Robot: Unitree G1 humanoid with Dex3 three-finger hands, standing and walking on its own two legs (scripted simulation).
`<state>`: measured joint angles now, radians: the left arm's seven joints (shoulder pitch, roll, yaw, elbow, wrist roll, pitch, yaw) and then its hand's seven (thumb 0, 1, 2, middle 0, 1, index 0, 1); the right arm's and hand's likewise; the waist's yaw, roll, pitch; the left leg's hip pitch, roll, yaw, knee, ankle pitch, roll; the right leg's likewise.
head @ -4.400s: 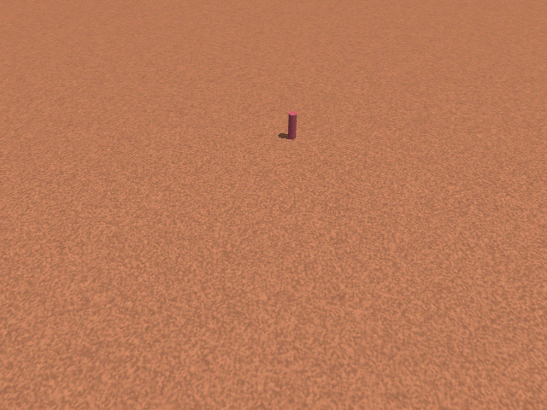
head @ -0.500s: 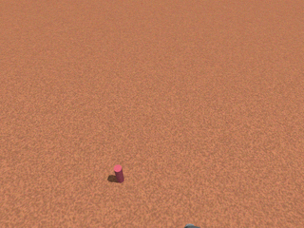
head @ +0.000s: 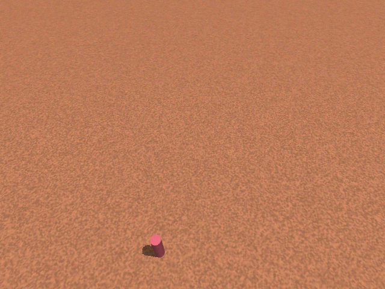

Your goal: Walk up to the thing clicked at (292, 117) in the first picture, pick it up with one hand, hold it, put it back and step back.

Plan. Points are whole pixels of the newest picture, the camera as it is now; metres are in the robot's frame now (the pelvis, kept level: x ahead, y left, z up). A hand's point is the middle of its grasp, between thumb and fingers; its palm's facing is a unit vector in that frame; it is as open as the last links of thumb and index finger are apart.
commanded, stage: walk up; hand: left
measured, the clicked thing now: (157, 246) +0.43 +0.20 -0.66
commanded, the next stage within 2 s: stand in 1.42 s
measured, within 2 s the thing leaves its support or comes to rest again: neither
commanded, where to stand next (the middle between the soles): +0.10 -0.01 m, yaw +0 degrees
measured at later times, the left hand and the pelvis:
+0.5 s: hand out of the picture +0.15 +0.25 -0.13, palm faces -0.02 -0.93 -0.36, open 7.4 cm; pelvis +0.06 -0.01 +0.02, yaw +0 degrees
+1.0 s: hand out of the picture +0.15 +0.25 -0.13, palm faces +0.01 -0.95 -0.32, open 7.4 cm; pelvis +0.06 +0.00 +0.03, yaw +1 degrees
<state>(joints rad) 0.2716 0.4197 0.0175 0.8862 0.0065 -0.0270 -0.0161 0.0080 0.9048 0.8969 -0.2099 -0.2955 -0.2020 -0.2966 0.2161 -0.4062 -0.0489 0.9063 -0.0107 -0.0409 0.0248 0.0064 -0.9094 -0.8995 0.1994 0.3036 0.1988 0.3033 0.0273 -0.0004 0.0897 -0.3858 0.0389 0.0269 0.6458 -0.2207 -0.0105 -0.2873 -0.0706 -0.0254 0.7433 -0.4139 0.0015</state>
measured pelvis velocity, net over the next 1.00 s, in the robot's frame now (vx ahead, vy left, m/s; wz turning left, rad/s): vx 0.06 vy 0.00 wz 0.01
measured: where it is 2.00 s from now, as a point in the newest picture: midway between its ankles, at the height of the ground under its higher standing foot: outside the picture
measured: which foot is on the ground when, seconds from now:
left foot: down 0.00-1.00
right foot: down 0.00-1.00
